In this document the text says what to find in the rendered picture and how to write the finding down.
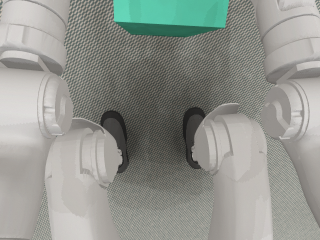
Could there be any carton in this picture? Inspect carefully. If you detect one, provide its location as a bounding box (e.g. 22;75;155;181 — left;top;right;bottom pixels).
113;0;229;38

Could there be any left robot upper arm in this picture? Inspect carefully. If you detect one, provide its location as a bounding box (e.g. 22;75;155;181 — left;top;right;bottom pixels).
0;67;74;240

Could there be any robot right forearm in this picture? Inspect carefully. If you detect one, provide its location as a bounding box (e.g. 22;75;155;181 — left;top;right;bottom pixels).
250;0;320;85

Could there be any robot left forearm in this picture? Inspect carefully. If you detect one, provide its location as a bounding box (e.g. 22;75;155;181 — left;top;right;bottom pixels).
0;0;71;76

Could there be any right robot upper arm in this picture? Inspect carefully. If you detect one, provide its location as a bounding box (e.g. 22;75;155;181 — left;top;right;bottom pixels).
260;77;320;228

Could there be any right robot foot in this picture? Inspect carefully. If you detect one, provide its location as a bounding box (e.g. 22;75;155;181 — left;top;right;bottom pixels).
183;107;206;169

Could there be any right robot shin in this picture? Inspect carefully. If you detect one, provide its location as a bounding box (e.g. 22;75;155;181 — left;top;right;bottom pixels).
191;103;267;169

